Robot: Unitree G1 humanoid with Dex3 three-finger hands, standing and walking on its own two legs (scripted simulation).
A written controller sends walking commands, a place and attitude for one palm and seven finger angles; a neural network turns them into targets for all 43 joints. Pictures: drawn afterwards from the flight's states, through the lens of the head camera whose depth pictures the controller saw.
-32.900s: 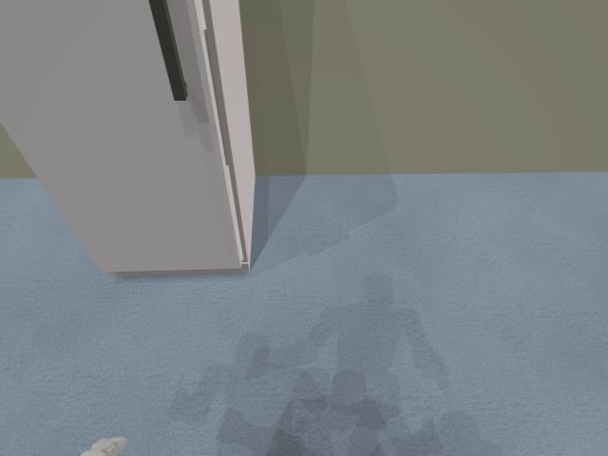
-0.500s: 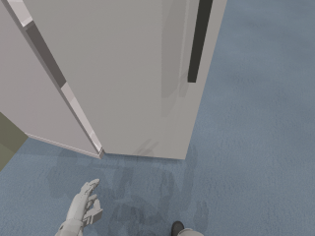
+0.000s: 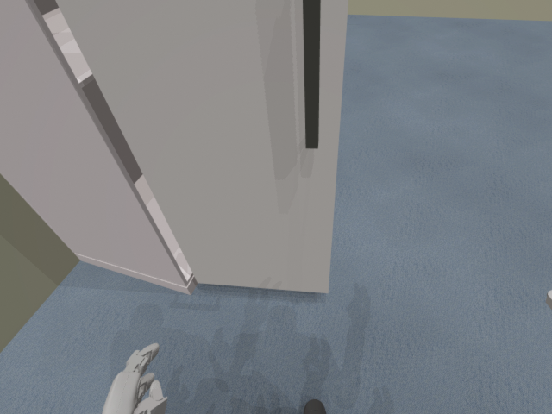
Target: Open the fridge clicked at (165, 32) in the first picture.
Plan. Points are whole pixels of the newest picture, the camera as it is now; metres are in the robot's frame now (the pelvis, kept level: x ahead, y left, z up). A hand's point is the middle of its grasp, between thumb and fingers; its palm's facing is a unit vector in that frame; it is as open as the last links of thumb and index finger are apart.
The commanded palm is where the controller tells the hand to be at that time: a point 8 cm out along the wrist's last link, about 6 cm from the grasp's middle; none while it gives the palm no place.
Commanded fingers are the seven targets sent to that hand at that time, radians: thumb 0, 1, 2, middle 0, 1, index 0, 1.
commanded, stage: stop stepping back and stand still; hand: right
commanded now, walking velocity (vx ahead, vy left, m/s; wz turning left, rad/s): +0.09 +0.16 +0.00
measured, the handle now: (312, 41) +0.64 -0.04 +0.25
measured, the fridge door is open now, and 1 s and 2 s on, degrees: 78 78 78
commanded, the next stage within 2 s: let the arm hang, fingers relaxed in 1.56 s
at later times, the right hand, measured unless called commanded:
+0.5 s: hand out of the picture +0.18 -0.30 +0.16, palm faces +0.25 +0.87 -0.43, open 7.4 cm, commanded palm +0.13 -0.36 +0.18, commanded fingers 0.00 -0.90 -0.90 0.20 0.30 0.20 0.30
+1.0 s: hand out of the picture +0.20 -0.29 +0.16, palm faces +0.35 +0.75 -0.56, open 7.4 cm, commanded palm +0.15 -0.33 +0.18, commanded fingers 0.00 -0.90 -0.90 0.20 0.30 0.20 0.30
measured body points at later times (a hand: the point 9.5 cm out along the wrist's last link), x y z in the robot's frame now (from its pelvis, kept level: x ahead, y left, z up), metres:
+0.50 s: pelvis -0.02 -0.07 +0.01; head -0.01 -0.13 +0.46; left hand +0.10 +0.15 -0.06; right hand +0.16 -0.35 +0.19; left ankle -0.01 +0.07 -0.68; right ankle +0.00 -0.15 -0.74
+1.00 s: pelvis +0.00 -0.03 -0.01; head +0.01 -0.03 +0.44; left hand +0.17 +0.23 -0.08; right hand +0.17 -0.33 +0.19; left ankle -0.03 +0.05 -0.74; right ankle +0.02 -0.15 -0.74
